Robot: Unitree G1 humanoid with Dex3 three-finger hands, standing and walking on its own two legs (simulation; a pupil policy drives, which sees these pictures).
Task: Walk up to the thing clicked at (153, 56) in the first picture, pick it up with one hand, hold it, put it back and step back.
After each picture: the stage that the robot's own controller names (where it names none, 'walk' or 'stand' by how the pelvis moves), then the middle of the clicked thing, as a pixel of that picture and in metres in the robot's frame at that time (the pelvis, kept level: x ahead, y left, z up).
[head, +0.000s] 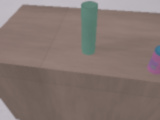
stand; (159, 60) +0.52 -0.31 -0.01
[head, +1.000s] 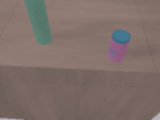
sink last; (118, 46) +0.51 -0.10 +0.03
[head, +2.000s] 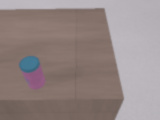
stand; (33, 73) +0.41 +0.21 +0.02
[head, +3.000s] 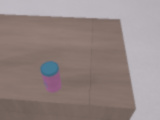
stand; (51, 77) +0.42 +0.15 -0.01
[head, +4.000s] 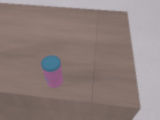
stand; (53, 72) +0.42 +0.14 +0.00
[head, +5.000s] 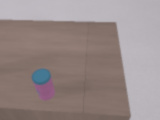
stand; (44, 84) +0.39 +0.18 -0.01
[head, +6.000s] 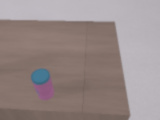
stand; (43, 84) +0.39 +0.18 -0.01
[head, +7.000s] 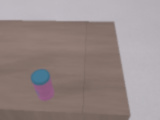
rise first; (43, 85) +0.39 +0.18 -0.01
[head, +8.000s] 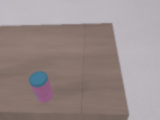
rise first; (41, 87) +0.38 +0.20 -0.01
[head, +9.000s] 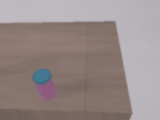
go down; (45, 84) +0.39 +0.20 -0.01
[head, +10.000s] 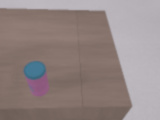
go down; (37, 79) +0.38 +0.17 +0.03
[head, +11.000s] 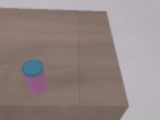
approach; (35, 77) +0.40 +0.18 +0.03
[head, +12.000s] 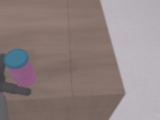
close; (21, 69) +0.40 +0.20 +0.06
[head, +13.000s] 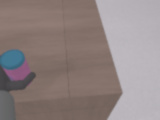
lift; (17, 69) +0.40 +0.20 +0.06
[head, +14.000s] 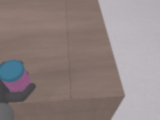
lift; (17, 80) +0.36 +0.20 +0.06
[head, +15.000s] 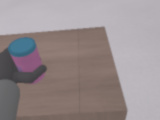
lift; (28, 61) +0.34 +0.17 +0.21
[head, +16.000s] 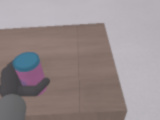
hold; (31, 75) +0.33 +0.17 +0.15
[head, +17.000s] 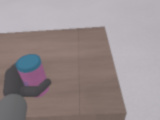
crouch; (33, 76) +0.33 +0.16 +0.15
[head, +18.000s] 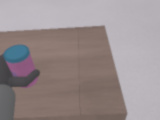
crouch; (22, 67) +0.35 +0.20 +0.16
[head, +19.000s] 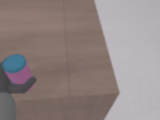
lower; (19, 74) +0.39 +0.20 +0.04
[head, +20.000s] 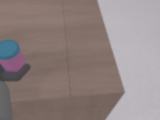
lower; (12, 60) +0.42 +0.21 +0.07
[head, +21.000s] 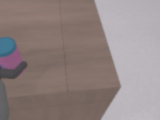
lower; (9, 58) +0.43 +0.21 +0.07
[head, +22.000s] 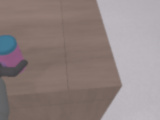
lower; (10, 56) +0.44 +0.21 +0.07
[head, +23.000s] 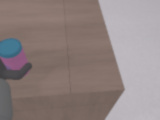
loosen; (14, 59) +0.43 +0.21 +0.07
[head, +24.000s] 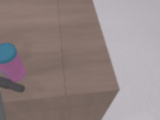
withdraw; (10, 63) +0.42 +0.21 +0.06
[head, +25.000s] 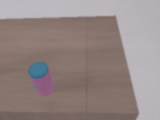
sink last; (42, 79) +0.39 +0.19 +0.04
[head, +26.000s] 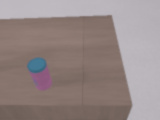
stand; (40, 74) +0.42 +0.20 +0.04
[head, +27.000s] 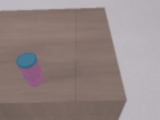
stand; (30, 70) +0.42 +0.21 +0.05
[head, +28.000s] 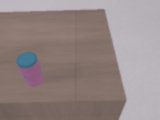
stand; (31, 70) +0.42 +0.21 +0.05
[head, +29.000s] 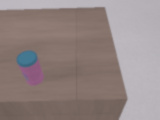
stand; (31, 68) +0.42 +0.21 +0.06
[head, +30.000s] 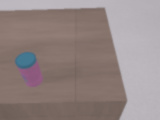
stand; (30, 70) +0.41 +0.21 +0.06
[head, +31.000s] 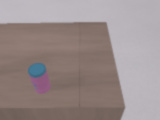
stand; (40, 78) +0.43 +0.20 -0.01
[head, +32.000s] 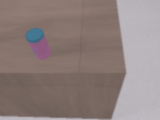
walk; (39, 44) +0.52 +0.21 +0.01
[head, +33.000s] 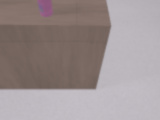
walk; (44, 3) +0.80 +0.20 +0.01
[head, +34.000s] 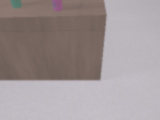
stand; (57, 1) +1.06 +0.23 +0.01
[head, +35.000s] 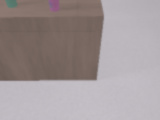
stand; (53, 1) +1.05 +0.22 -0.01
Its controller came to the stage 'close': yes
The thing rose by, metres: 0.19
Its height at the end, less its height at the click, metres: +0.00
